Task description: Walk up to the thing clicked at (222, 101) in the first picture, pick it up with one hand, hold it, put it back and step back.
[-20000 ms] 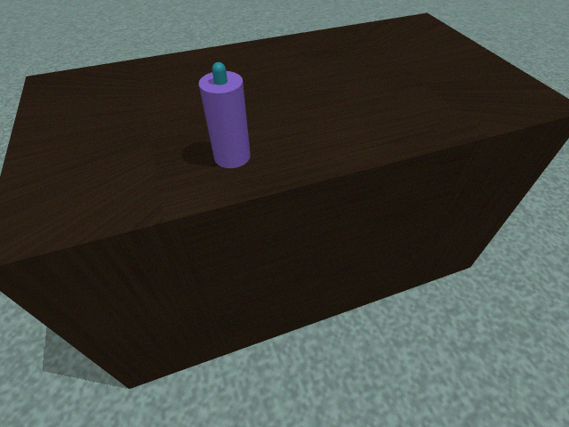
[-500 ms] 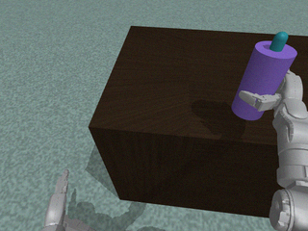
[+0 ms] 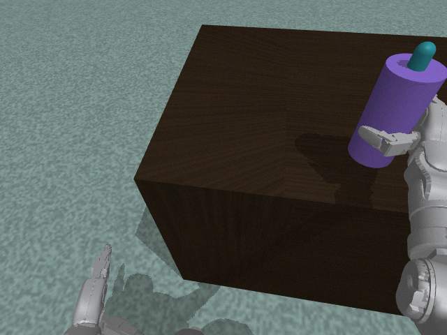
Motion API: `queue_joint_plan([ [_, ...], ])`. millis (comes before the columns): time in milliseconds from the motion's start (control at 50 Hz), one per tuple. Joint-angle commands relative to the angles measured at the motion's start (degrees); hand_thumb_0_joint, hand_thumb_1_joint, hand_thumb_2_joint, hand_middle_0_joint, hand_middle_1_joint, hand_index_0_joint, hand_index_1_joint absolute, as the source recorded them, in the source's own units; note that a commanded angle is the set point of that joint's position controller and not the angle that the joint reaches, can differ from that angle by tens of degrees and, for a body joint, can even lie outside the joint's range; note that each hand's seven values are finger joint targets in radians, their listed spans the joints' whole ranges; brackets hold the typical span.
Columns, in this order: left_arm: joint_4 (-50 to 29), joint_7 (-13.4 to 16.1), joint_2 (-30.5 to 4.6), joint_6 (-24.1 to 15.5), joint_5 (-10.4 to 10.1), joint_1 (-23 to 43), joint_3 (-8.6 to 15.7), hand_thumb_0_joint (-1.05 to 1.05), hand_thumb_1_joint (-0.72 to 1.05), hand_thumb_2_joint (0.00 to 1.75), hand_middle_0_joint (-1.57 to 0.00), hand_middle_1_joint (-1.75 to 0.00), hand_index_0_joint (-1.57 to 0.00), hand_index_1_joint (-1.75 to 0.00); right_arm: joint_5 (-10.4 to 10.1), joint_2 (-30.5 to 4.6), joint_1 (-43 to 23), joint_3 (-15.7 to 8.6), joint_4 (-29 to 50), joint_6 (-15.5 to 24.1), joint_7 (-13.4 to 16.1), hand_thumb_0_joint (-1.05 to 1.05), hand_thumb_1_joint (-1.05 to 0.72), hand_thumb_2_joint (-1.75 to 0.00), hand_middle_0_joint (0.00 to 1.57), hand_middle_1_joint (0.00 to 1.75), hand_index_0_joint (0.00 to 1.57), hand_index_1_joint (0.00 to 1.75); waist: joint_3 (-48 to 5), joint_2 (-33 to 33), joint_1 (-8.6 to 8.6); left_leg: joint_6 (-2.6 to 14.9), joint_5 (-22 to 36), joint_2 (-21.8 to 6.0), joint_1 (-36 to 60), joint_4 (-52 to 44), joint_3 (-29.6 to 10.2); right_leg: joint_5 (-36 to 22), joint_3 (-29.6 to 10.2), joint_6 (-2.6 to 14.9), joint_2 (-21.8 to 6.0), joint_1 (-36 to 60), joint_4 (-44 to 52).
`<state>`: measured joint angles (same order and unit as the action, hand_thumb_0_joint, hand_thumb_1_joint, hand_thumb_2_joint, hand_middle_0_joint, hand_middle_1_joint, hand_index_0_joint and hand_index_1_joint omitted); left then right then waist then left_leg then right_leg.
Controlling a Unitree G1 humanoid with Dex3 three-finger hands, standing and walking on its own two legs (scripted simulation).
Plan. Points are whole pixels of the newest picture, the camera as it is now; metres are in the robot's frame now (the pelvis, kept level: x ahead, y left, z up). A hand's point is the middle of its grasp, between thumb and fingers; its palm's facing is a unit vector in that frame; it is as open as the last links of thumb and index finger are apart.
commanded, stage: lower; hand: right
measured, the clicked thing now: (394, 107) +0.47 -0.20 +0.17
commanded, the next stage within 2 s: loosen in 0.50 s
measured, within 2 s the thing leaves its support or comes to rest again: rests again in 0.34 s
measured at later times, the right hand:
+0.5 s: hand (376, 143) +0.47 -0.21 +0.08, palm faces +0.22 +0.98 -0.02, open 11.1 cm
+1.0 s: hand (386, 127) +0.49 -0.22 +0.11, palm faces +0.22 +0.98 -0.01, open 12.5 cm
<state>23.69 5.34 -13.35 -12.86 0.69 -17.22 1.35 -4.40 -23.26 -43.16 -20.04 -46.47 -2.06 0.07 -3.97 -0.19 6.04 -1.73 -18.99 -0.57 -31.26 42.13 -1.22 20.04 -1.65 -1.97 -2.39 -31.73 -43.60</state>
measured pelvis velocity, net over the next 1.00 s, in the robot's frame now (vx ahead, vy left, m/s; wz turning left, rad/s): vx -0.01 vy -0.01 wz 0.01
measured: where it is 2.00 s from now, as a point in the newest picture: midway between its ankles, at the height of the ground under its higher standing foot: outside the picture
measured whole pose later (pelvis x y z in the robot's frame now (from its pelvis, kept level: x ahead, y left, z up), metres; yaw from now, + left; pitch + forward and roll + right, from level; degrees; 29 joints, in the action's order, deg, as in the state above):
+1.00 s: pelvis -0.01 -0.01 -0.01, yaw +1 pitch +13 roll +2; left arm 19.7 2.5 -12.7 -9.7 2.2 -17.5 0.4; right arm -2.9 -27.1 -49.0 -23.4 -61.1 14.7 -1.2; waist -5.6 0.1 9.0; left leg -2.4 -18.9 0.1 -40.5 45.9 -1.3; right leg 21.3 -1.9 -1.4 -2.9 -41.9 -49.8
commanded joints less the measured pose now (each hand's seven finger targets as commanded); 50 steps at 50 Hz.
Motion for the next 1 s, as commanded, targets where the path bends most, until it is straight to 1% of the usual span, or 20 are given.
queue_joint_plan([
  [0, -8.38, 0.38, -8.26, -2.78, -0.21, 3.82, 4.35, 0.00, -0.53, 0.04, -0.05, -0.04, -0.05, -0.04, -2.43, -18.24, -43.11, -3.35, 20.38, 9.66, -0.77, 0.00, -0.14, -1.26, 1.22, 1.38, 1.27, 1.38, -28.79, -9.11, 1.19, 1.12, 19.12, 1.72, 5.04, -3.63, 2.88, -20.65, 1.50, 1.58, 1.11, 18.48, 3.25],
  [20, -5.46, -0.05, -7.29, -2.25, -0.24, 0.80, 3.62, 0.00, -0.53, 0.04, -0.05, -0.04, -0.05, -0.04, -2.26, -16.29, -38.74, -2.29, 15.57, 9.47, -0.96, 0.00, -0.13, -1.26, 1.21, 1.37, 1.26, 1.37, -24.42, -8.57, 1.26, 1.26, 17.13, 1.87, 3.43, -3.97, 3.09, -19.34, 1.47, 1.46, 1.04, 16.74, 3.86],
  [60, -4.87, -0.53, -7.19, -2.02, -0.37, 0.30, 3.65, 0.00, -0.53, 0.04, -0.05, -0.04, -0.05, -0.04, -2.19, -17.83, -36.77, -4.16, 13.06, 10.85, -1.28, 0.00, -0.13, -1.26, 1.22, 1.37, 1.26, 1.37, -23.65, -7.46, 1.18, 1.27, 17.09, 1.77, 3.87, -4.28, 2.63, -16.92, 1.78, 1.63, 1.22, 14.57, 4.06],
  [100, -13.75, -0.60, -10.16, -2.63, -0.25, 6.31, 5.46, 0.00, -0.53, 0.03, -0.05, -0.04, -0.05, -0.04, -2.02, -20.68, -41.04, -5.84, 18.50, 12.82, -1.61, 0.00, -0.16, -1.26, 1.23, 1.37, 1.27, 1.37, -32.37, -6.19, 1.17, 0.96, 20.97, 1.67, 7.31, -3.36, 2.32, -20.09, 2.02, 1.85, 1.33, 17.15, 2.72],
  [140, -5.91, -1.21, -7.45, -1.37, -0.04, -3.29, 3.74, 0.00, -0.53, 0.03, -0.05, -0.04, -0.05, -0.04, -2.10, -17.16, -36.15, -3.70, 12.78, 13.08, -2.32, 0.00, -0.16, -1.26, 1.22, 1.37, 1.27, 1.37, -26.72, -7.11, 1.61, 1.21, 21.68, 1.95, 5.05, -2.91, 2.44, -22.47, 2.06, 1.61, 1.32, 15.22, 2.43],
  [160, -9.84, -1.44, -7.42, -1.48, -0.24, -0.60, 3.56, 0.00, -0.53, 0.03, -0.05, -0.04, -0.05, -0.04, -2.37, -16.76, -36.71, -3.71, 13.03, 13.97, -2.60, 0.00, -0.17, -1.27, 1.24, 1.38, 1.28, 1.38, -28.07, -6.14, 1.82, 1.21, 22.03, 1.67, 6.49, -3.11, 2.11, -21.48, 2.12, 1.71, 1.58, 14.35, 2.24],
  [200, -17.34, -1.14, -9.68, -2.13, -0.26, 6.39, 4.47, 0.00, -0.54, 0.04, -0.05, -0.04, -0.05, -0.04, -2.00, -22.46, -42.44, -6.92, 20.25, 16.09, -2.41, 0.00, -0.19, -1.26, 1.24, 1.38, 1.28, 1.38, -36.72, -7.71, 0.54, 1.25, 24.21, 1.44, 9.99, -1.99, 1.88, -24.06, 2.13, 1.51, 1.50, 16.99, 1.45],
  [260, -8.96, -1.24, -7.25, -1.04, 0.11, 0.53, 3.73, 0.00, -0.54, 0.04, -0.05, -0.04, -0.05, -0.04, -1.98, -18.89, -37.57, -5.71, 12.27, 16.80, -2.58, 0.00, -0.18, -1.26, 1.24, 1.38, 1.28, 1.38, -28.52, -8.88, 1.50, 1.46, 20.58, 1.78, 5.19, -2.09, 1.73, -20.60, 2.02, 1.36, 1.46, 13.23, 1.32],
  [320, -14.46, -0.99, -8.32, -1.59, 0.68, 4.50, 3.38, 0.00, -0.54, 0.05, -0.05, -0.04, -0.04, -0.04, -1.15, -24.46, -45.16, -7.92, 20.29, 19.72, -1.60, 0.00, -0.20, -1.28, 1.26, 1.40, 1.30, 1.40, -37.23, -11.62, 0.68, 1.45, 20.95, 1.60, 7.75, -1.67, 1.45, -20.47, 2.33, 1.44, 1.56, 15.93, 0.62],
  [360, -8.70, -1.41, -5.08, -0.74, 0.73, -0.46, 0.98, 0.00, -0.53, 0.04, -0.05, -0.04, -0.05, -0.04, -0.89, -21.00, -39.59, -5.79, 14.08, 19.80, -1.46, 0.00, -0.18, -1.28, 1.26, 1.40, 1.30, 1.40, -31.50, -11.85, 0.86, 1.47, 19.56, 2.00, 5.24, -1.72, 1.56, -19.63, 2.26, 1.48, 1.62, 13.55, 0.32],
  [380, -9.01, -1.32, -5.62, -0.79, 0.77, 0.92, 1.54, 0.00, -0.53, 0.04, -0.05, -0.04, -0.05, -0.04, -1.03, -19.77, -39.64, -5.23, 11.92, 20.24, -1.48, 0.00, -0.20, -1.27, 1.25, 1.39, 1.29, 1.39, -30.48, -9.35, 1.99, 1.33, 18.82, 2.23, 4.37, -1.85, 1.66, -18.03, 2.13, 1.58, 1.50, 12.36, 0.24],
  [400, -13.20, -0.98, -8.09, -1.24, 0.77, 6.25, 3.06, 0.00, -0.54, 0.04, -0.05, -0.04, -0.05, -0.04, -0.81, -22.24, -41.05, -6.58, 14.06, 20.90, -1.03, 0.00, -0.16, -1.26, 1.24, 1.38, 1.28, 1.38, -33.59, -10.44, 1.35, 1.37, 17.77, 2.00, 5.32, -1.72, 1.59, -16.50, 1.97, 1.58, 1.43, 12.76, 0.46],
  [420, -11.15, -0.59, -9.28, -1.11, 1.08, 5.30, 4.55, 0.00, -0.54, 0.04, -0.05, -0.04, -0.05, -0.04, -0.48, -23.16, -42.53, -7.03, 12.96, 21.11, -0.78, 0.00, -0.21, -1.24, 1.24, 1.36, 1.28, 1.36, -33.34, -9.83, 2.50, 1.23, 17.05, 2.19, 3.85, -2.08, 1.62, -15.09, 2.08, 1.66, 1.24, 13.26, 0.33],
  [440, -7.31, -0.90, -7.92, -0.61, 1.31, 1.03, 3.39, 0.00, -0.54, 0.04, -0.05, -0.04, -0.05, -0.04, -0.32, -21.55, -40.01, -6.31, 9.49, 20.73, -0.81, 0.00, -0.17, -1.26, 1.24, 1.38, 1.28, 1.38, -30.18, -12.90, 2.45, 1.56, 15.31, 2.37, 1.53, -1.81, 1.96, -14.44, 1.86, 1.36, 1.17, 12.30, 0.92],
  [480, -12.14, -1.39, -7.30, -0.85, 1.16, 3.89, 2.35, 0.00, -0.53, 0.04, -0.05, -0.04, -0.05, -0.04, -0.51, -20.08, -42.95, -5.06, 11.94, 21.77, -0.76, 0.00, -0.14, -1.28, 1.24, 1.40, 1.29, 1.40, -32.57, -11.94, 2.74, 1.50, 15.56, 2.49, 2.52, -1.83, 2.05, -14.50, 1.71, 1.45, 1.20, 12.75, 0.80],
  [580, -13.22, -1.13, -9.71, -0.89, 1.39, 3.72, 4.62, 0.00, -0.54, 0.04, -0.05, -0.04, -0.05, -0.04, 0.04, -20.94, -41.29, -5.53, 6.89, 22.47, -1.05, 0.00, -0.12, -1.23, 1.23, 1.36, 1.27, 1.36, -30.43, -8.44, 4.28, 1.24, 14.65, 2.72, 1.07, -1.45, 2.49, -12.75, 1.41, 1.77, 0.93, 10.61, 0.12],
  [760, -13.39, -1.73, -7.45, -0.74, 1.18, 1.17, 2.74, 0.00, -0.50, 0.02, -0.06, -0.05, -0.07, -0.04, -0.26, -22.00, -43.29, -6.02, 7.70, 23.02, -1.42, 0.00, 0.33, -0.51, 1.04, 0.81, 1.06, 0.81, -30.29, -10.59, 3.41, 1.37, 11.06, 2.64, -0.01, -0.85, 2.27, -7.73, 1.54, 1.83, 1.18, 8.74, 0.31],
  [860, -13.76, -1.70, -8.04, -0.59, 1.29, 1.69, 3.26, 0.00, -0.54, 0.05, -0.05, -0.05, -0.05, -0.05, 0.51, -19.91, -40.16, -4.71, 4.37, 22.32, -0.95, 0.00, 0.50, -0.29, 0.80, 0.56, 0.81, 0.56, -29.89, -11.62, 3.33, 1.61, 11.53, 2.70, -0.54, -0.45, 2.45, -9.28, 1.40, 1.50, 1.07, 8.96, 0.11],
  [900, -13.56, -1.85, -8.15, -0.33, 1.17, 1.89, 3.24, 0.00, -0.54, 0.05, -0.05, -0.05, -0.05, -0.05, 0.71, -16.51, -35.72, -3.17, -0.77, 21.26, -1.32, 0.00, 0.52, -0.21, 0.73, 0.47, 0.73, 0.47, -27.15, -10.57, 3.73, 1.65, 10.58, 3.08, -2.56, -0.50, 3.18, -10.03, 0.80, 1.21, 0.61, 8.44, 0.79],
  [980, -13.37, -2.30, -8.42, 0.67, 1.14, -0.17, 3.91, 0.00, -0.55, 0.05, -0.05, -0.05, -0.05, -0.05, 1.04, -14.25, -31.06, -3.63, -7.28, 19.47, -1.93, 0.00, 0.56, -0.14, 0.61, 0.38, 0.62, 0.38, -24.75, -6.55, 4.13, 1.45, 11.99, 3.23, -3.17, -0.45, 3.41, -12.45, 0.75, 1.41, 0.35, 6.76, 0.57],
])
